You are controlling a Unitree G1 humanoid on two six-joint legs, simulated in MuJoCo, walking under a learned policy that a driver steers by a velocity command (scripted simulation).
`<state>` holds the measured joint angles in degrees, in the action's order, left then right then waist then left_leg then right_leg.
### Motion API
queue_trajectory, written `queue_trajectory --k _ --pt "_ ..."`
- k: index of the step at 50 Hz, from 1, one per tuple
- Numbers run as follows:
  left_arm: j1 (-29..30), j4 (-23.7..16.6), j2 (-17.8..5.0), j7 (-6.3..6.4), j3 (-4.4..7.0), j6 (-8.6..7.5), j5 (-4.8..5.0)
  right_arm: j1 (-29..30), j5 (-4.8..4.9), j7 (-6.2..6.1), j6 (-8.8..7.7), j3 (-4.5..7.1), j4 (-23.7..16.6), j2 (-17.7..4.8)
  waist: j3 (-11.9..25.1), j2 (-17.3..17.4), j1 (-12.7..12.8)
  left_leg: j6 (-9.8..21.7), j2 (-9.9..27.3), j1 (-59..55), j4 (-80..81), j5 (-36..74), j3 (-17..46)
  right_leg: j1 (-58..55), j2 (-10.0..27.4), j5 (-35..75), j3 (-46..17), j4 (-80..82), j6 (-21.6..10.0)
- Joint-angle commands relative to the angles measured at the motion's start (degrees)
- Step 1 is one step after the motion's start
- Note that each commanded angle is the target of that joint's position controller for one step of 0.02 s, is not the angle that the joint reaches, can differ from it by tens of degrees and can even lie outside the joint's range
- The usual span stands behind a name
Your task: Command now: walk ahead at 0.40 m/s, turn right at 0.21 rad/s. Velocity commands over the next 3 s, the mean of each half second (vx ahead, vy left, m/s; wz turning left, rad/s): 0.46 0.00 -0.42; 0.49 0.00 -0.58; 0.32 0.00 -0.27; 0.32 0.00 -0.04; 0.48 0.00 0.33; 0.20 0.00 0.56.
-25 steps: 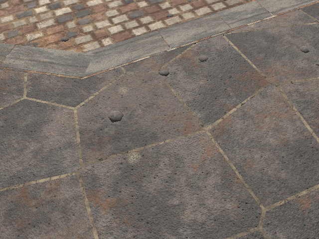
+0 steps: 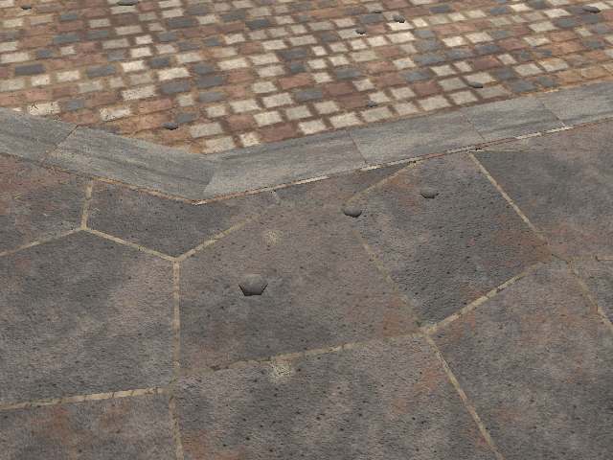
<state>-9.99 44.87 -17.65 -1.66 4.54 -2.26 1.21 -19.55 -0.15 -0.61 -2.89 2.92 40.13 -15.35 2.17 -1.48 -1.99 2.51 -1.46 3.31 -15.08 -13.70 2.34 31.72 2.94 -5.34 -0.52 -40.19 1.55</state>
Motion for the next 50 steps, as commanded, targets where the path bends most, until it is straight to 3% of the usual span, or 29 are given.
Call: queue_trajectory --k 1,6,8,9,10,11,12,13,14,15,17,19,23,25,27,30,32,33,34,35,36,37,38,39,40,43,46,50 --pt "9.6 -6.7 -3.4 -0.69 -0.20 -1.34 0.32 -1.7 0.23 0.07 -0.86 3.47 -1.2 -11.0 -7.2 7.3 -3.1 9.3 17.5 -2.7 7.6 -2.7 8.6 9.3 1.3 -1.3 -0.9 2.6 -1.2" --pt "9.4 -8.5 -3.7 -1.81 -0.83 -1.76 0.32 -0.8 1.13 0.25 -0.55 4.10 0.4 -11.9 -7.1 6.9 -2.3 7.6 18.1 -4.0 3.8 6.5 3.4 4.1 0.2 -5.1 1.8 5.5 -4.7" --pt "2.1 -6.9 -5.3 -1.67 0.23 -1.80 0.02 1.7 1.23 -0.07 -0.09 4.11 -0.1 -12.4 -2.4 6.3 2.5 4.9 15.3 -1.0 -6.3 26.0 -1.7 -9.6 -3.9 -3.7 5.8 8.5 -7.0" --pt "-6.1 -4.6 -8.3 -1.18 1.89 -1.70 0.16 0.8 0.80 -0.43 0.00 3.50 -0.3 -10.7 3.2 3.9 5.7 2.7 12.0 3.1 -18.7 34.1 -5.9 -22.2 -5.9 -3.3 5.5 9.0 -8.6" --pt "-15.3 -3.7 -13.8 -0.32 3.54 -1.40 0.32 0.8 -0.53 -0.86 -0.41 2.27 -2.6 -8.0 9.6 -4.7 9.0 -1.7 7.7 18.1 -39.4 22.1 -9.5 -38.6 5.1 -7.9 -13.1 11.6 -13.9" --pt "-16.8 -3.8 -17.0 -0.63 3.46 -1.87 0.33 -2.1 -1.40 -0.43 -2.14 0.58 -4.5 -3.0 14.4 -17.4 5.9 -4.6 -2.9 37.4 -55.2 -18.1 -2.4 -50.9 15.7 -18.6 -43.4 21.8 -22.4" --pt "-15.9 -4.5 -11.6 -0.52 2.07 -2.07 0.44 2.1 0.71 0.46 -3.74 1.57 -4.0 -8.4 12.1 -10.3 8.6 -3.6 0.7 43.8 -60.3 -16.4 4.5 -50.7 15.7 -22.8 -42.8 24.9 -20.9" --pt "-13.0 -5.2 -9.9 -0.29 1.52 -2.11 -0.01 5.9 1.89 1.03 -4.78 1.90 -5.2 -10.0 6.0 -7.1 8.1 -2.2 3.2 46.3 -59.5 -11.3 3.4 -45.1 14.2 -18.5 -35.5 24.7 -19.2" --pt "-10.1 -6.1 -9.2 -0.13 1.28 -1.94 -0.29 7.3 0.96 0.82 -5.29 1.69 -5.2 -9.4 3.3 -1.3 6.6 -1.7 5.4 44.2 -56.0 -6.9 2.8 -38.8 12.1 -13.0 -30.1 24.4 -17.9" --pt "-7.5 -7.0 -7.9 0.03 0.75 -1.74 -0.56 7.8 -0.33 0.58 -5.29 1.93 -5.2 -9.3 0.8 0.3 4.9 -2.0 6.7 41.3 -51.5 -3.8 2.7 -33.0 10.2 -7.1 -26.2 25.4 -17.3" --pt "-5.1 -8.2 -7.0 0.50 0.37 -1.70 -1.16 6.3 -0.77 0.68 -4.36 2.09 -5.1 -8.5 -0.3 -2.3 2.3 -3.2 7.3 36.6 -47.7 -1.0 2.5 -26.7 7.8 0.2 -22.5 27.7 -17.7" --pt "-5.2 -7.8 -7.4 1.08 0.45 -1.92 -0.74 6.4 -1.03 0.57 -3.35 1.86 -4.9 -7.5 -1.5 -1.9 1.5 -4.8 6.6 36.0 -43.7 1.5 1.1 -23.0 6.3 6.9 -18.6 28.5 -17.8" --pt "-8.4 -5.8 -8.5 2.28 0.92 -1.56 0.04 15.5 -1.01 0.62 -3.45 0.68 -7.0 -4.6 -3.4 -2.2 4.1 -6.5 3.5 32.4 -26.0 15.3 0.0 -19.0 1.9 11.2 -13.2 27.5 -14.6" --pt "-10.8 -4.8 -8.7 2.66 1.09 -1.19 0.36 20.1 -0.38 1.22 -3.86 0.32 -7.9 -4.0 -3.6 -2.8 5.9 -6.5 1.7 29.3 -19.3 19.7 -0.5 -18.7 1.7 8.9 -14.1 27.0 -13.6" --pt "-12.9 -3.8 -8.7 2.89 1.20 -0.81 0.74 23.1 0.21 1.78 -4.28 0.51 -8.6 -4.8 -3.8 -2.8 6.8 -5.9 0.8 28.0 -15.4 20.9 0.5 -21.0 2.9 7.1 -16.9 25.5 -13.2" --pt "-13.4 -3.3 -8.4 3.39 1.40 -0.03 0.69 23.3 0.46 2.26 -4.83 1.28 -8.7 -6.7 -3.6 -4.0 5.7 -4.1 0.7 26.6 -11.6 16.9 2.5 -27.3 5.1 7.8 -21.5 20.9 -12.1" --pt "-12.0 -3.8 -8.5 3.36 1.69 0.44 0.30 18.3 0.47 1.98 -5.18 2.25 -7.6 -8.5 -1.4 -5.7 2.9 -1.8 0.1 19.6 -10.6 11.7 1.4 -28.7 5.0 16.7 -22.6 15.8 -10.9" --pt "-10.6 -4.5 -7.4 3.03 1.28 0.50 0.12 11.7 0.12 1.58 -5.43 3.17 -6.2 -10.1 3.3 -5.0 -0.8 0.3 1.2 8.9 -9.0 13.4 1.0 -27.0 2.1 21.3 -20.7 8.2 -9.2" --pt "-9.7 -6.2 -4.8 2.67 0.18 0.41 -0.83 2.4 -0.91 0.97 -5.34 3.94 -5.6 -12.9 12.7 -1.4 -5.0 4.3 9.7 -8.3 -12.2 10.7 8.8 -19.2 -1.3 13.9 -17.7 -6.5 -7.4" --pt "-19.1 -6.9 0.2 2.48 -1.36 -0.06 0.35 -2.7 -1.09 1.09 -4.60 4.78 -3.5 -16.1 21.8 17.4 -1.5 13.9 23.9 -30.2 -9.9 0.8 34.7 2.8 -10.0 -21.8 -11.3 -26.7 -3.3" --pt "-19.4 -6.0 -4.8 2.57 -0.88 -0.20 1.02 -2.3 0.25 1.28 -4.24 3.71 -4.0 -11.0 20.1 16.4 -2.1 13.2 25.8 -28.1 -5.6 -9.8 42.6 9.3 -5.9 -27.5 -11.8 -34.7 -2.6" --pt "-12.9 -6.7 -8.6 2.49 0.24 -0.02 1.17 0.8 0.29 0.88 -3.80 2.80 -4.6 -7.6 11.1 9.9 -3.5 10.5 23.2 -20.1 -4.0 -10.6 33.5 11.5 -3.4 -22.2 -10.7 -36.6 -2.2" --pt "-8.7 -7.9 -8.6 2.60 0.37 0.14 0.55 3.8 -0.21 0.74 -3.31 2.42 -4.6 -7.0 5.1 5.0 -2.7 8.9 20.8 -11.8 -2.9 -4.3 26.1 10.5 -1.3 -17.9 -8.2 -35.4 -1.7" --pt "-5.9 -8.9 -7.9 2.40 0.55 0.05 -0.20 5.5 -0.45 0.76 -3.10 2.15 -3.9 -6.2 0.5 3.9 -1.7 8.5 18.7 -4.9 -1.1 1.9 20.9 9.8 0.2 -15.6 -7.7 -32.8 -1.6" --pt "-6.2 -9.3 -6.9 2.03 0.67 0.28 0.02 6.3 -0.87 0.69 -3.27 1.83 -3.5 -5.6 -0.9 5.7 0.0 8.0 17.1 -0.6 0.6 4.8 16.8 7.3 1.8 -14.1 -7.5 -31.1 -1.7" --pt "-6.5 -9.9 -3.3 1.62 -0.04 1.44 0.54 7.4 0.01 0.88 -3.90 2.13 -1.8 -5.8 -3.3 7.3 1.6 9.0 16.2 4.9 5.1 7.7 9.3 6.0 3.6 -13.5 -5.6 -26.2 -1.3" --pt "-3.1 -11.3 -2.5 1.36 -0.51 1.59 -0.17 7.1 -0.05 0.84 -4.08 3.03 -0.1 -8.5 -4.1 5.6 1.3 10.0 17.1 4.3 7.0 12.5 4.0 8.4 4.7 -7.4 -5.2 -19.4 -0.3" --pt "2.8 -12.2 -1.9 0.01 -0.98 0.63 0.03 6.8 0.21 0.61 -3.38 3.28 1.4 -10.2 -4.9 4.4 -0.7 7.5 14.9 2.5 6.6 16.4 -5.0 5.7 3.7 5.0 -2.2 -6.3 -1.1"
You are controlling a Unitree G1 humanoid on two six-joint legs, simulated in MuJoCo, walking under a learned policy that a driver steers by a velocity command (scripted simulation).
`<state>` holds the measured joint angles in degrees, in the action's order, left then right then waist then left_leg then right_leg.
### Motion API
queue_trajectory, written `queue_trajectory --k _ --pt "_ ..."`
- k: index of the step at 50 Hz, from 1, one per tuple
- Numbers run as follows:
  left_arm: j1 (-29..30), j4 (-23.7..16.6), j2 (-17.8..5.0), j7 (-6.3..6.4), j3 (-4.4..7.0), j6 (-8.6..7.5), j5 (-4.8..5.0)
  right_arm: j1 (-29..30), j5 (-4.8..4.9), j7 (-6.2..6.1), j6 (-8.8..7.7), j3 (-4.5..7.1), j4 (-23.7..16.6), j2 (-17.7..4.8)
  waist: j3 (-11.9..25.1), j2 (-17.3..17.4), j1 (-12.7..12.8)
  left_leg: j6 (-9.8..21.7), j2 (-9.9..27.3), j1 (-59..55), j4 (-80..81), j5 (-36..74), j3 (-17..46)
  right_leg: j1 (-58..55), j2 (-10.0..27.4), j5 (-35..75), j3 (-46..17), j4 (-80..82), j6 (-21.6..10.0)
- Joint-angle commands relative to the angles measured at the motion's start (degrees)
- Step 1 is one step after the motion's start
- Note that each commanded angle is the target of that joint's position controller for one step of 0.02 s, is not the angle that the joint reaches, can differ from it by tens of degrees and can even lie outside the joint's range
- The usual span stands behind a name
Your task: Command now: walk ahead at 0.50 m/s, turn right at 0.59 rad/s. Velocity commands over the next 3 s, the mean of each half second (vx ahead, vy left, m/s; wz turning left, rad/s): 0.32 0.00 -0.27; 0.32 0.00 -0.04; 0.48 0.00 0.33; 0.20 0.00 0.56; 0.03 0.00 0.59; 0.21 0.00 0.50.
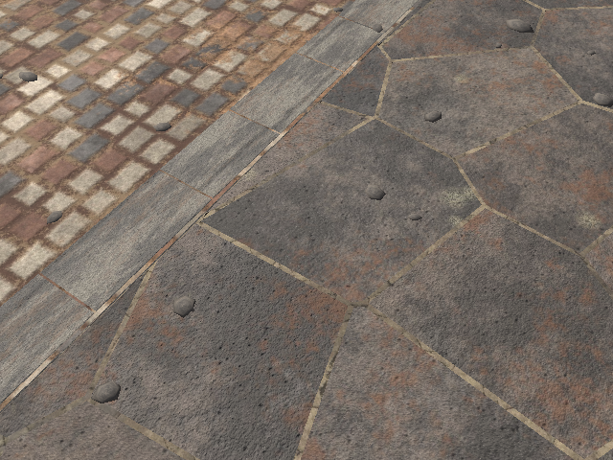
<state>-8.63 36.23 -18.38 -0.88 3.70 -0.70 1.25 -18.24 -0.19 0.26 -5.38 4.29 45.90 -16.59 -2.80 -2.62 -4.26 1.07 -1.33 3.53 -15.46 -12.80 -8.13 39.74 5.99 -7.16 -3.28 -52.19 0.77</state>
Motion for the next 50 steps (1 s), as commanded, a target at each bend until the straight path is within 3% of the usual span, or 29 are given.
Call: queue_trajectory --k 1,4,6,7,8,9,10,11,12,13,14,15,17,19,22,26,29,31,32,33,34,35,36,39,44,47,50 --pt "3.4 -4.1 -1.0 -1.11 -0.24 -1.08 0.02 4.6 0.45 -0.32 -0.65 2.02 -3.9 -9.4 -0.3 5.4 0.8 8.4 14.8 1.5 6.8 15.6 4.1 -3.1 0.2 8.1 1.7 8.4 -0.7" --pt "7.8 -6.2 -0.7 -1.77 -0.45 -1.25 0.12 1.0 1.52 0.04 0.11 2.35 -1.8 -10.9 -1.7 5.2 -0.3 7.8 16.6 -2.2 6.2 16.0 3.3 -4.6 -1.2 5.2 2.9 14.2 -2.6" --pt "7.8 -6.9 -1.9 -1.95 0.09 -1.27 -0.29 0.3 2.21 0.16 0.81 2.67 -0.8 -12.2 -1.5 5.9 1.1 7.4 18.0 -5.5 2.7 25.5 2.6 -7.0 -3.2 -0.6 4.4 16.8 -4.6" --pt "5.4 -6.6 -3.2 -1.88 0.77 -1.20 -0.64 0.6 2.49 0.06 1.13 2.82 -0.6 -13.1 0.4 6.8 3.1 6.7 17.9 -6.4 -1.7 35.5 1.6 -11.5 -5.1 -2.9 6.0 18.1 -5.7" --pt "-1.7 -4.7 -5.1 -1.66 2.06 -1.17 -1.07 1.6 2.56 -0.12 1.59 2.58 -0.5 -13.0 4.3 6.5 7.7 5.0 16.0 -5.1 -11.5 44.9 -0.7 -21.7 -7.6 0.1 7.5 21.9 -7.3" --pt "-9.8 -2.4 -8.5 -0.90 3.63 -0.97 -1.32 0.8 1.90 -0.44 1.50 1.67 -0.7 -11.0 9.3 5.2 11.3 2.4 13.2 2.1 -23.6 42.9 -2.5 -36.2 -8.0 7.8 6.0 22.6 -8.6" --pt "-14.8 -2.1 -15.4 0.14 4.75 -0.85 -2.38 -2.9 -0.74 -0.16 0.69 -0.55 -3.7 -5.4 18.2 -7.9 9.7 -2.3 6.3 24.7 -46.3 8.7 -2.9 -59.8 8.2 22.6 -17.4 20.1 -16.3" --pt "-14.1 -3.2 -14.1 -0.02 3.82 -1.00 -1.99 -5.7 -0.34 0.28 -0.13 -1.37 -2.1 -5.3 29.5 -10.4 8.9 -4.2 0.0 30.8 -60.8 -24.6 7.8 -63.7 18.5 30.4 -37.2 27.3 -24.3" --pt "-11.8 -3.2 -10.2 -0.59 2.51 -1.27 -1.97 -1.0 1.91 0.56 -0.09 0.19 -2.0 -10.4 25.5 -3.3 10.4 -3.9 3.4 32.8 -63.4 -22.5 12.8 -58.5 16.0 35.9 -27.4 27.2 -21.8" --pt "-9.2 -2.4 -8.2 -0.71 1.91 -1.60 -1.48 2.6 2.50 0.40 0.01 -0.24 -3.2 -9.2 17.3 -2.9 9.0 -3.3 5.7 35.1 -60.5 -19.9 11.2 -51.4 13.0 38.7 -18.2 26.7 -19.3" --pt "-6.4 -1.7 -6.1 -0.73 1.37 -1.87 -0.90 3.9 1.51 -0.20 0.27 -0.42 -2.9 -8.2 12.2 0.2 7.2 -3.3 7.4 34.9 -55.8 -16.5 10.5 -44.2 10.0 36.3 -13.5 28.3 -16.9" --pt "-3.9 -1.7 -4.8 -0.66 0.93 -2.01 -0.94 3.8 0.88 -0.62 0.96 -0.16 -2.5 -8.3 9.9 -0.6 5.3 -3.4 8.5 31.5 -52.6 -13.8 10.5 -38.0 8.1 34.9 -10.5 30.5 -15.6" --pt "-1.1 -1.4 -4.6 -0.55 0.88 -2.45 -1.99 0.5 0.61 -0.96 2.59 -0.38 -1.1 -6.6 9.8 -1.4 2.4 -4.4 8.1 23.8 -50.0 -9.2 10.1 -29.9 6.9 37.0 -7.0 34.0 -15.9" --pt "0.5 -0.2 -4.3 -0.21 0.76 -3.06 -2.24 -0.2 0.19 -1.44 3.45 -0.64 -0.7 -5.1 9.5 -1.6 1.1 -5.4 7.6 21.4 -43.8 -5.5 10.0 -26.8 6.0 38.8 -3.4 35.5 -16.2" --pt "1.1 1.8 -4.3 0.64 0.68 -2.69 -2.17 3.9 -0.27 -1.59 3.68 -1.36 -1.4 -3.5 8.9 -2.7 2.2 -5.4 7.2 19.0 -31.8 1.8 9.9 -26.5 4.1 35.8 0.1 35.5 -14.5" --pt "-0.7 5.0 -4.4 0.72 0.42 -1.79 -2.26 8.0 0.08 -1.25 4.07 -1.08 -1.9 -4.7 8.2 -2.7 4.1 -4.6 6.1 16.1 -23.1 5.3 10.3 -27.9 5.4 26.4 -1.9 35.1 -14.1" --pt "-1.6 6.7 -6.2 0.48 0.90 -1.02 -0.84 9.7 0.00 -0.75 4.07 -0.75 -2.5 -5.6 5.6 -2.7 4.5 -2.0 4.7 14.6 -17.4 2.2 8.3 -27.1 5.9 -1.3 -6.3 35.8 -13.0" --pt "-2.8 7.5 -4.9 0.70 0.44 -0.89 -0.81 8.3 0.02 -0.69 3.47 -0.31 -1.8 -6.5 3.1 -1.5 3.9 0.5 4.4 11.6 -13.5 0.3 8.4 -25.3 4.1 -15.5 -8.5 33.3 -11.2" --pt "-3.1 7.5 -3.2 0.82 -0.09 -1.17 -1.42 5.9 0.22 -0.88 3.02 -0.08 -1.3 -7.5 3.3 0.9 3.4 2.3 6.9 8.6 -12.6 1.1 11.6 -23.1 2.0 -17.3 -7.1 28.7 -10.0" --pt "-5.0 6.4 -0.5 0.64 -0.65 -1.95 -1.42 5.6 0.47 -0.97 2.67 0.86 -0.7 -11.4 3.1 10.7 5.9 6.6 11.6 3.3 -9.1 -4.2 19.5 -14.1 -4.7 -20.5 -0.4 21.9 -7.3" --pt "-1.6 5.5 -0.4 0.92 -0.82 -2.65 -1.31 -0.1 1.06 -0.63 2.49 1.36 0.7 -10.8 3.6 16.5 2.0 11.9 17.6 -0.8 -1.6 -14.4 31.7 -7.4 -9.2 -21.7 6.6 10.8 -4.2" --pt "2.6 3.8 -3.0 0.96 -0.14 -3.12 -0.52 -4.7 0.62 -0.36 1.87 0.93 1.6 -9.8 2.4 17.1 -1.2 15.5 22.4 -4.4 2.7 -16.4 41.9 0.4 -8.7 -27.0 3.6 2.3 -3.7" --pt "3.5 3.6 -4.5 0.82 0.56 -3.29 0.18 -4.7 -0.05 -0.42 1.17 0.71 1.6 -9.2 2.5 14.2 -1.1 15.8 23.3 -5.8 2.7 -16.2 42.9 4.4 -6.2 -28.4 0.5 -5.8 -3.7" --pt "3.6 4.0 -3.3 0.13 0.75 -3.72 -0.14 0.2 0.67 -0.83 0.48 0.27 0.2 -7.4 2.1 9.9 1.0 11.8 19.0 -3.9 4.3 -11.7 32.5 5.2 -1.8 -16.6 0.0 -4.4 -3.6" --pt "6.7 4.1 0.9 -0.55 -0.71 -3.80 -0.68 1.2 0.96 -0.82 1.05 0.99 0.6 -9.1 2.6 10.0 0.9 9.2 12.7 4.6 6.0 3.3 17.3 -9.5 -3.8 -4.4 4.9 12.9 -0.7" --pt "8.3 3.7 -0.6 -0.75 -0.63 -3.58 -0.16 -0.9 1.48 -0.45 1.25 1.47 1.9 -10.3 1.9 10.3 0.1 9.4 14.1 5.4 5.6 2.7 16.9 -13.4 -4.3 -0.6 5.2 18.3 -0.5" --pt "5.5 4.6 -2.2 -0.79 -0.07 -3.67 -0.24 -0.1 2.09 -0.41 1.64 1.55 2.4 -10.4 1.5 9.4 2.8 7.7 15.1 7.3 2.6 0.2 16.7 -20.4 -4.5 0.8 5.5 22.4 -2.4"
Over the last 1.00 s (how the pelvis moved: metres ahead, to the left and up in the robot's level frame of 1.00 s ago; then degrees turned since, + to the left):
0.52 -0.17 -0.01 -35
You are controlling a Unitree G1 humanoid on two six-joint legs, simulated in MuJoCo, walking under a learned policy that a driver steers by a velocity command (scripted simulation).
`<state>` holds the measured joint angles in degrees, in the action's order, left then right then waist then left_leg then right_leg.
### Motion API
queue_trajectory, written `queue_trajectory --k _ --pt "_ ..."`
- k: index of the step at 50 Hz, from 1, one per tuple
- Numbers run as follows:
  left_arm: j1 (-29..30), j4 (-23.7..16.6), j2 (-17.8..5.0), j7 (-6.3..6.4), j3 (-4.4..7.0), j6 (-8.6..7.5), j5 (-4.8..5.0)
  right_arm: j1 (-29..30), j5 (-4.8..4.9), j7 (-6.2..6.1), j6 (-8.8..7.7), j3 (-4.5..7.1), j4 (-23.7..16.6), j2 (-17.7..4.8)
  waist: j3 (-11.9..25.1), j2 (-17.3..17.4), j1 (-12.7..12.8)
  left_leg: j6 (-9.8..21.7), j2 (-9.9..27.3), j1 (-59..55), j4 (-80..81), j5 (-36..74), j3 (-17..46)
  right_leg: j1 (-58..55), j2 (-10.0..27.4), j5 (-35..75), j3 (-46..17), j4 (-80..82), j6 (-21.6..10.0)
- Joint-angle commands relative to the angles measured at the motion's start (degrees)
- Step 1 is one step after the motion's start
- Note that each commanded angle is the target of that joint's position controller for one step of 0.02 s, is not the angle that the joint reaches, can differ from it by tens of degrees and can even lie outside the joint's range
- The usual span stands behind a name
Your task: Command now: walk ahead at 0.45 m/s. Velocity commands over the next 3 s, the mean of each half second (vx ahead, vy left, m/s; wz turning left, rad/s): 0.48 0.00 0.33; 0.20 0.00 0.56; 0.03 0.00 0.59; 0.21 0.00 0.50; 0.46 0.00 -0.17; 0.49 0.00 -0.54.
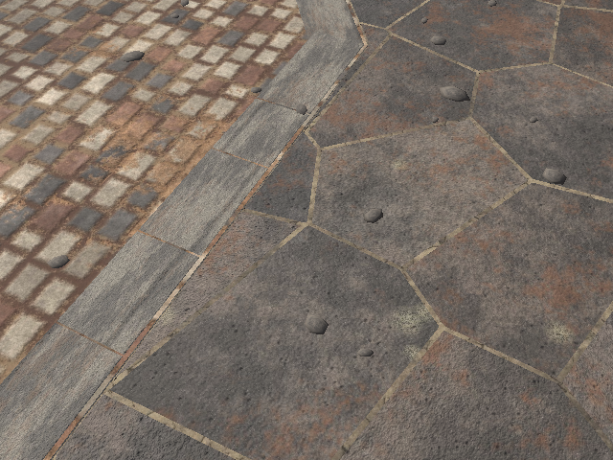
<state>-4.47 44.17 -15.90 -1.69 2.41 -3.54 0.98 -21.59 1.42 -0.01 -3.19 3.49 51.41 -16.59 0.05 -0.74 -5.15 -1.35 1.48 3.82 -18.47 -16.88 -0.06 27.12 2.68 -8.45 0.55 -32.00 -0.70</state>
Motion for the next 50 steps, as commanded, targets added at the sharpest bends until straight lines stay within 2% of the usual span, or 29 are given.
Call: queue_trajectory --k 1,2,3,4,5,6,8,10,13,16,19,23,24,26,27,28,29,30,31,32,33,34,35,36,38,41,45,47,50 --pt "-2.3 -2.1 -5.6 0.26 1.80 -0.67 -0.01 3.5 0.31 -0.18 -0.49 2.10 -2.9 -9.7 -0.5 7.1 5.7 9.2 11.7 8.3 2.8 6.1 7.8 -12.6 -1.7 1.0 2.0 2.7 -1.7" --pt "-8.9 -0.1 -7.8 0.86 3.00 -0.61 0.07 3.5 -0.08 -0.14 -0.57 1.38 -2.8 -7.7 1.9 5.5 8.8 7.6 9.3 11.6 -4.8 10.6 6.1 -21.6 -1.4 -0.6 0.8 4.0 -3.1" --pt "-17.7 1.2 -12.4 1.61 4.45 -0.66 -0.59 3.8 -1.15 0.05 -0.74 -0.13 -4.0 -3.6 7.9 -4.0 12.5 4.5 4.4 19.1 -24.0 5.1 1.4 -33.3 9.3 -4.6 -11.8 7.4 -6.6" --pt "-21.4 1.9 -17.3 1.31 5.38 -0.38 -1.20 0.9 -0.46 -0.37 -1.71 -1.05 -6.2 -0.2 12.2 -19.4 11.5 2.1 -3.3 36.1 -42.2 -14.5 0.1 -43.1 20.4 -21.0 -36.4 17.0 -14.2" --pt "-19.5 1.6 -12.3 0.96 4.05 -1.01 -0.97 2.3 0.68 -0.53 -2.26 0.53 -5.4 -6.3 8.3 -11.9 12.0 2.6 -0.9 40.9 -51.1 -14.4 7.1 -39.0 20.0 -28.1 -38.8 19.4 -14.0" --pt "-15.9 1.2 -9.3 0.90 3.05 -1.57 -0.68 4.4 1.39 -0.35 -2.54 1.27 -5.9 -8.2 3.2 -9.8 10.5 4.0 1.2 43.0 -52.2 -8.8 8.1 -34.4 18.4 -25.0 -31.0 19.4 -11.8" --pt "-9.9 0.7 -5.5 0.64 2.02 -2.35 -1.07 5.4 0.57 -0.69 -2.10 1.52 -5.3 -6.9 -0.4 -6.1 7.7 3.9 4.3 39.6 -48.5 0.2 8.0 -27.3 14.0 -10.9 -19.2 21.3 -9.2" --pt "-8.4 1.3 -3.9 0.76 1.76 -2.89 -1.73 4.8 0.56 -0.40 -0.98 1.53 -4.9 -4.8 -0.8 -6.5 6.0 3.6 5.5 35.6 -46.4 4.9 7.7 -24.0 11.3 0.2 -10.6 22.8 -7.5" --pt "-9.9 2.9 -5.0 1.31 2.25 -3.34 -2.01 6.4 0.44 -0.04 0.16 1.34 -5.8 -2.9 -1.5 -3.3 5.7 2.4 5.1 37.7 -43.4 9.5 7.7 -23.9 11.1 11.7 -4.0 23.7 -8.2" --pt "-10.1 3.9 -5.8 2.03 2.37 -3.04 -1.97 10.5 0.13 0.43 0.24 0.98 -7.8 -2.1 -3.0 -2.3 6.2 1.6 4.5 38.6 -34.0 16.3 6.7 -23.9 10.5 14.7 1.3 25.1 -8.0" --pt "-11.5 4.8 -6.9 2.69 2.51 -2.67 -1.61 16.5 -0.16 1.50 0.17 0.23 -10.3 -0.9 -4.8 -1.7 8.2 2.1 4.0 36.5 -24.9 21.5 2.2 -24.3 10.1 16.2 5.9 26.2 -6.8" --pt "-16.2 6.9 -8.0 3.03 2.84 -1.16 -0.86 23.0 -0.01 3.21 0.14 -0.41 -14.2 0.0 -6.4 -0.8 10.0 4.2 2.9 38.5 -18.2 19.2 -1.5 -32.6 12.3 24.3 9.3 22.8 -6.3" --pt "-16.2 6.9 -8.4 3.11 2.95 -0.66 -0.77 23.6 0.06 3.65 0.13 -0.31 -15.0 -0.2 -6.1 -1.1 9.5 4.9 2.0 37.6 -17.3 17.2 -2.8 -34.1 12.7 29.6 10.2 20.9 -6.1" --pt "-15.0 6.3 -10.1 3.70 3.36 0.41 -0.67 22.1 -0.10 4.24 0.32 0.49 -15.9 -1.8 -3.8 -3.3 7.1 6.7 -1.6 32.1 -17.0 12.1 -6.4 -36.1 12.8 49.9 11.8 13.7 -5.3" --pt "-14.3 5.7 -10.9 4.22 3.57 1.13 -0.67 18.5 -0.28 4.31 0.45 1.22 -15.4 -3.0 -1.4 -4.7 4.8 7.6 -3.9 27.4 -17.4 9.6 -7.9 -36.1 12.5 59.8 12.1 7.3 -4.7" --pt "-13.4 5.2 -11.5 4.53 3.71 1.63 -0.75 11.9 -0.28 4.11 0.45 2.44 -14.1 -5.5 2.2 -5.4 1.4 9.0 -5.6 19.1 -16.1 9.8 -7.7 -33.9 11.9 62.4 11.9 -1.9 -3.9" --pt "-11.3 4.2 -11.4 4.66 3.58 1.53 -0.25 3.4 -0.61 3.20 0.42 4.09 -12.2 -8.6 6.1 -3.7 -3.5 11.2 -6.0 5.4 -9.4 17.9 -5.2 -26.7 9.3 54.9 12.4 -14.9 -1.6" --pt "-13.6 2.6 -6.8 4.11 2.28 0.59 -2.27 0.4 -0.94 1.59 1.00 4.78 -11.2 -12.6 11.3 7.2 -1.3 14.8 4.7 -12.9 -12.1 37.8 9.5 -9.3 3.4 7.4 11.3 -33.6 1.4" --pt "-19.9 0.4 -2.9 2.72 0.41 -1.18 -2.20 3.8 -2.49 1.60 0.53 4.84 -14.4 -16.5 22.9 14.9 3.8 29.6 21.2 -29.5 -9.8 47.2 41.3 9.8 -7.5 -31.7 1.0 -53.5 4.0" --pt "-13.8 0.7 -9.2 2.00 2.03 -2.32 -0.78 3.0 -2.17 1.67 0.83 4.09 -15.1 -12.2 25.3 3.6 -1.0 27.0 18.8 -25.8 -6.8 46.8 35.6 10.5 -3.7 -27.8 -8.1 -54.5 3.1" --pt "-9.2 -1.7 -9.2 2.02 2.07 -2.53 0.66 7.1 -1.41 1.69 0.52 3.41 -15.4 -10.0 16.1 2.6 0.5 24.1 16.0 -17.5 -5.7 46.2 26.8 12.4 -1.5 -23.1 -7.0 -50.3 2.2" --pt "-8.6 -1.3 -8.1 2.72 2.07 -2.26 -0.15 10.0 -0.43 1.62 0.42 3.11 -15.4 -8.6 9.1 -2.3 3.2 21.2 12.6 -7.9 -3.7 43.1 21.8 12.0 0.5 -20.0 -5.7 -45.5 2.7" --pt "-8.9 -1.2 -8.7 3.35 2.50 -1.48 -1.08 12.3 -0.13 1.26 0.56 2.78 -15.9 -7.3 6.1 -2.1 4.9 20.0 10.9 -0.9 -2.0 41.0 19.2 9.6 1.7 -17.6 -5.5 -41.9 3.3" --pt "-9.8 -1.4 -8.7 3.46 2.71 -0.46 -1.22 13.1 -1.00 1.11 0.75 2.67 -16.3 -7.3 5.0 -0.4 6.4 19.5 9.4 5.2 -0.6 40.6 17.6 5.5 2.1 -16.1 -5.6 -39.8 3.7" --pt "-11.4 -1.8 -6.7 3.83 2.42 0.83 -1.60 13.7 -1.58 0.92 0.86 3.02 -16.4 -8.1 5.3 2.1 7.7 19.4 7.6 10.6 -0.1 44.0 15.2 2.7 1.3 -14.3 -4.6 -34.7 5.2" --pt "-9.2 -3.0 -5.7 4.45 2.02 1.59 -2.00 12.8 -1.26 -0.20 1.75 3.49 -16.2 -9.7 7.5 4.1 7.2 17.9 5.8 11.7 -1.9 44.3 13.9 2.8 -0.2 -10.0 -4.4 -26.3 7.0" --pt "-3.6 -5.0 -5.9 4.14 1.84 2.26 -1.41 13.0 -0.67 -1.60 3.92 3.47 -16.7 -9.9 8.3 6.4 5.4 14.7 4.1 12.4 -2.9 26.7 17.0 1.2 -1.8 -3.6 -5.5 -16.9 7.4" --pt "-1.3 -5.9 -6.1 3.80 1.87 2.17 -1.15 12.8 -0.85 -1.85 4.54 3.41 -17.0 -9.8 7.1 7.9 4.6 14.1 4.0 12.2 -3.4 19.4 20.1 0.4 -2.7 -4.0 -6.3 -12.5 7.1" --pt "-1.2 -6.5 -7.0 3.14 2.30 1.19 -0.97 12.8 -0.75 -1.77 4.92 3.22 -17.4 -9.2 6.8 10.0 4.7 13.2 4.5 9.2 -7.2 21.2 25.1 -2.4 -4.2 -6.9 -6.9 -4.9 5.9"
Over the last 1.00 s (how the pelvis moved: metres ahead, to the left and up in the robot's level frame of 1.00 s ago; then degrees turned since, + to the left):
0.39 -0.10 0.00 -7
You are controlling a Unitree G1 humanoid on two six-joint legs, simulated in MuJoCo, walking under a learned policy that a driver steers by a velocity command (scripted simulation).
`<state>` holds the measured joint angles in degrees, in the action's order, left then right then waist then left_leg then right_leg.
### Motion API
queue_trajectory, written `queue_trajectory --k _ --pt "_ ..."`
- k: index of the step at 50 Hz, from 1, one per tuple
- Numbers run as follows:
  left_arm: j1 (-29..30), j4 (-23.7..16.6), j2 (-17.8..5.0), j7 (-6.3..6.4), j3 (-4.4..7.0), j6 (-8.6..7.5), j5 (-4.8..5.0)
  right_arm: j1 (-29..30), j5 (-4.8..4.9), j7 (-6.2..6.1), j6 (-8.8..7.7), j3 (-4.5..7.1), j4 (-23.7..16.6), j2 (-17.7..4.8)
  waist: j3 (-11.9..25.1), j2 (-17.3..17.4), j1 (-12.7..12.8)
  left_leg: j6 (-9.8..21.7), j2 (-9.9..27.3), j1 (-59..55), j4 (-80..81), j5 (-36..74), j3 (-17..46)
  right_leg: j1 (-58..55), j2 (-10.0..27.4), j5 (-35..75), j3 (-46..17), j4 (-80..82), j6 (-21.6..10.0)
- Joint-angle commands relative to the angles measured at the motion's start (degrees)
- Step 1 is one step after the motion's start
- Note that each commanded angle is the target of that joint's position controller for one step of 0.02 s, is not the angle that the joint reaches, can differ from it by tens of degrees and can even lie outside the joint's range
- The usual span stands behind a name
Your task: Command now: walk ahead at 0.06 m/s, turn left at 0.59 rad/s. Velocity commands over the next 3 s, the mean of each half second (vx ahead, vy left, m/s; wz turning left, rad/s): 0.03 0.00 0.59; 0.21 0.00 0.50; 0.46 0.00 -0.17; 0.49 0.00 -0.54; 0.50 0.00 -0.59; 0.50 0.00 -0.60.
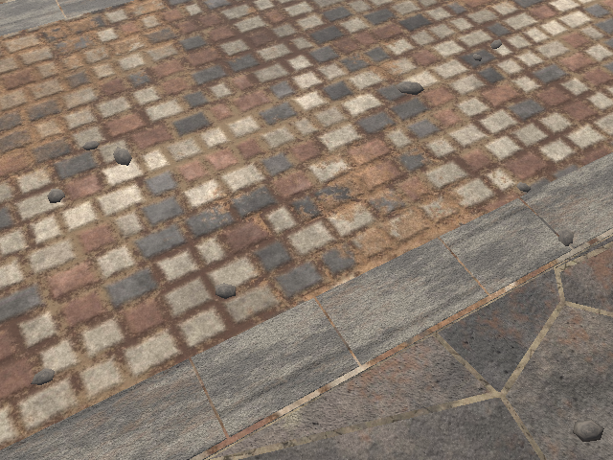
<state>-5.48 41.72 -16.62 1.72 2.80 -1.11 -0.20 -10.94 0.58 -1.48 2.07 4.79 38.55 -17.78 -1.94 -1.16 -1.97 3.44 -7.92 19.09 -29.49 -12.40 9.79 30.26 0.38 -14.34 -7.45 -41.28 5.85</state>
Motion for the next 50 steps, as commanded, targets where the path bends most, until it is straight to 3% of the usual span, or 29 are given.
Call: queue_trajectory --k 1,2,3,4,5,6,7,8,10,16,20,22,23,24,25,26,28,29,30,32,35,40,42,45,46,47,48,49,50 --pt "-1.7 -3.8 -6.5 -0.50 2.17 -1.68 0.29 3.1 0.40 -0.34 -0.24 1.74 -5.0 -7.6 8.8 10.7 2.7 7.4 13.4 -6.8 2.1 17.2 16.5 -8.3 -1.9 1.2 1.3 9.9 -1.6" --pt "-3.9 -3.2 -6.7 -0.69 2.45 -2.17 0.28 3.9 0.76 -0.49 -0.09 1.42 -5.3 -6.8 8.4 10.7 4.2 5.4 11.6 -5.8 -0.3 15.4 16.3 -13.2 -1.1 8.4 2.0 18.3 -2.9" --pt "-5.4 -3.3 -9.7 -0.48 3.19 -2.31 -0.53 1.5 0.27 -0.55 -0.09 0.66 -5.6 -4.2 10.2 5.7 3.2 2.4 8.5 -1.6 -7.0 4.0 13.2 -20.9 7.6 15.7 -4.0 20.4 -6.1" --pt "-2.7 -4.2 -14.4 -0.01 4.08 -1.50 -1.92 -4.0 -0.03 -0.49 -0.36 0.19 -6.1 -2.0 9.4 -11.3 -1.8 -1.5 -1.1 10.4 -18.2 -21.4 2.6 -27.6 19.9 34.1 -17.4 19.7 -14.8" --pt "-5.5 -3.8 -11.9 -0.27 3.88 -1.19 -2.52 -3.9 -0.49 -0.34 -1.01 1.43 -6.1 -7.2 10.7 -15.4 0.6 -4.5 0.4 16.0 -31.6 -28.1 -0.5 -27.4 25.7 37.1 -26.3 21.3 -22.6" --pt "-4.3 -4.7 -8.8 -0.23 3.04 -1.13 -2.10 -3.7 0.10 -0.29 -0.83 2.69 -4.9 -10.7 9.6 -9.4 1.1 -5.7 2.9 16.6 -38.8 -24.0 -0.2 -26.1 23.2 34.5 -20.3 20.3 -22.1" --pt "-2.4 -5.0 -6.8 -0.10 2.62 -0.80 -1.43 -3.1 0.50 -0.49 -0.06 3.04 -3.8 -10.5 8.1 -6.1 0.8 -6.9 4.0 16.9 -41.2 -19.9 -1.2 -24.8 18.8 30.9 -13.3 19.4 -19.1" --pt "-1.0 -5.4 -5.8 0.11 2.28 -0.42 -0.60 -2.9 0.60 -0.71 0.82 2.92 -3.6 -9.4 6.8 -5.5 0.7 -7.8 4.7 17.3 -42.4 -17.2 -2.0 -23.8 16.1 27.5 -9.0 19.5 -17.2" --pt "-0.4 -5.3 -6.3 0.62 2.26 0.35 -0.60 -1.7 0.88 -0.36 1.61 2.06 -4.5 -6.1 5.0 -6.7 1.0 -8.9 5.4 15.8 -40.3 -13.0 -5.1 -21.2 13.1 25.4 -3.0 21.2 -16.5" --pt "-1.8 -4.7 -9.3 0.98 3.80 1.47 -0.51 3.2 0.57 0.78 1.35 0.87 -7.9 -3.5 7.8 -10.2 3.9 -8.5 9.1 8.8 -22.3 -11.0 -9.4 -24.4 16.0 24.8 2.1 21.9 -18.4" --pt "-1.4 -4.2 -10.7 0.19 4.40 1.42 0.68 1.9 0.62 1.94 1.79 1.53 -8.1 -4.8 7.4 -10.5 3.4 -5.9 8.9 2.3 -11.3 -8.5 -12.1 -23.1 17.6 20.7 3.6 20.6 -17.3" --pt "-0.6 -3.7 -10.4 0.12 4.41 1.49 1.69 -1.8 0.54 2.36 1.81 2.00 -6.8 -4.6 7.3 -9.0 1.0 -2.9 7.2 -4.8 0.1 -0.7 -14.1 -20.4 16.5 16.5 6.3 16.4 -14.1" --pt "-3.4 -2.4 -8.5 -0.08 4.01 1.44 1.62 -4.0 0.36 2.01 1.71 2.63 -6.1 -5.8 7.2 -5.3 0.7 -0.9 6.9 -11.2 5.2 4.6 -11.9 -15.7 14.4 10.7 9.3 11.3 -10.4" --pt "-4.8 -2.9 -5.1 -0.48 3.07 1.49 -0.39 -5.4 0.32 1.13 1.39 4.08 -6.6 -11.5 6.7 9.8 1.9 3.7 18.5 -19.4 9.4 20.1 5.0 -3.0 8.2 -6.2 15.7 -4.0 -4.5" --pt "0.6 -7.0 -4.7 0.02 2.63 1.19 -1.49 -4.7 -1.52 1.18 0.41 4.55 -8.2 -16.0 6.2 20.1 0.3 15.7 30.2 -17.5 9.9 29.1 21.3 9.5 0.3 -24.2 11.7 -17.0 -1.5" --pt "3.8 -7.2 -7.1 0.40 3.41 1.02 -0.78 -5.1 -2.51 1.48 -0.93 3.78 -8.0 -12.9 8.2 13.5 -2.3 17.4 29.1 -15.8 11.0 24.6 19.9 9.7 1.1 -23.9 5.0 -24.6 -1.9" --pt "1.6 -5.3 -7.7 0.83 4.09 1.30 -0.10 0.4 -1.02 0.95 -1.93 2.70 -7.6 -9.8 5.8 8.7 1.3 10.9 22.4 -13.6 10.1 18.2 11.3 9.4 2.4 -14.3 3.2 -25.0 -2.8" --pt "0.8 -4.9 -8.3 1.11 4.32 1.49 -0.54 2.3 0.02 0.59 -1.77 2.12 -7.8 -8.4 5.5 9.0 2.0 9.5 21.1 -13.0 9.8 19.3 9.9 8.9 2.5 -11.3 3.1 -24.0 -2.4" --pt "0.2 -4.7 -7.9 0.94 4.32 1.42 -0.65 2.7 0.08 0.21 -1.53 1.75 -7.8 -8.0 6.2 9.5 2.5 9.3 19.9 -11.5 9.5 21.9 8.9 6.5 1.6 -9.1 3.6 -24.9 -1.9" --pt "-1.3 -4.4 -6.6 0.02 3.98 0.92 -0.05 0.4 0.10 -0.24 -1.38 1.60 -7.2 -7.4 8.4 8.9 2.3 9.3 17.7 -12.5 11.6 5.6 9.0 5.4 0.8 -4.5 4.4 -20.8 -1.8" --pt "2.9 -5.7 -5.9 -1.00 3.47 -0.24 0.68 -2.0 0.26 -0.41 -1.84 1.78 -6.5 -8.3 4.6 10.8 0.1 9.8 17.6 -12.3 15.7 -14.0 14.1 5.7 -0.1 -2.9 4.1 -8.2 -2.2" --pt "3.4 -5.8 -5.6 -2.56 3.23 -2.95 1.18 -3.0 0.44 0.02 -2.43 2.11 -5.8 -9.7 3.3 10.7 -0.6 10.2 17.3 -9.1 14.7 -16.4 17.0 -2.3 -1.5 -5.3 4.2 4.7 -3.6" --pt "2.0 -5.3 -5.5 -3.06 3.13 -3.77 1.49 -3.5 0.39 0.47 -2.55 1.65 -5.3 -8.9 3.1 10.4 -0.3 10.0 17.1 -6.4 14.1 -17.1 18.0 -7.5 -1.5 -3.9 5.2 7.8 -4.5" --pt "-3.8 -3.5 -4.5 -3.13 3.10 -4.87 1.18 -2.7 0.20 0.79 -2.54 0.46 -5.0 -6.2 2.9 8.0 3.4 7.0 13.6 0.1 9.8 -19.4 16.8 -20.8 -1.3 2.2 6.7 17.0 -6.8" --pt "-8.2 -2.6 -5.6 -2.77 3.36 -5.13 0.77 -2.1 -0.06 0.82 -2.83 -0.39 -5.3 -3.6 4.2 6.0 5.3 4.7 11.3 4.9 3.7 -20.3 14.3 -27.8 2.8 0.0 2.7 18.0 -8.3" --pt "-13.4 -1.8 -9.2 -2.30 3.80 -5.22 -0.35 -1.8 -0.12 0.88 -3.31 -1.65 -6.2 0.6 5.3 -3.6 6.2 0.8 4.7 13.6 -12.2 -19.9 5.2 -34.5 12.5 -10.5 -10.8 23.4 -12.2" --pt "-17.4 0.1 -14.3 -2.94 5.32 -5.17 -1.22 -0.1 1.42 0.42 -4.23 -0.84 -8.9 -2.3 1.7 -13.6 6.1 -0.7 2.3 26.0 -23.6 -23.5 0.0 -34.4 21.7 -24.7 -31.8 30.3 -20.4" --pt "-15.4 -0.2 -10.8 -2.93 4.46 -5.34 0.10 0.2 1.56 0.27 -4.79 0.35 -7.9 -6.8 -3.1 -9.0 5.6 -1.2 6.1 31.0 -30.6 -20.2 1.2 -32.6 22.5 -29.4 -32.2 31.1 -22.0" --pt "-14.2 -0.5 -8.2 -2.59 3.57 -5.27 0.71 -0.2 1.14 0.62 -5.11 0.60 -6.7 -7.1 -4.3 -7.6 4.9 -1.3 7.3 32.2 -32.9 -15.1 0.7 -32.3 19.6 -26.5 -27.1 30.7 -20.3"
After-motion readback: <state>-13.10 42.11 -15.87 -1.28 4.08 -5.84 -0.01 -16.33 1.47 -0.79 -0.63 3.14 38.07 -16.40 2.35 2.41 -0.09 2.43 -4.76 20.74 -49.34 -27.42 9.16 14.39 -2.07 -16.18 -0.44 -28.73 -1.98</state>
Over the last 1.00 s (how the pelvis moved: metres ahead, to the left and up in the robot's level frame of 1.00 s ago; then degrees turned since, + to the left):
0.43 0.01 -0.01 30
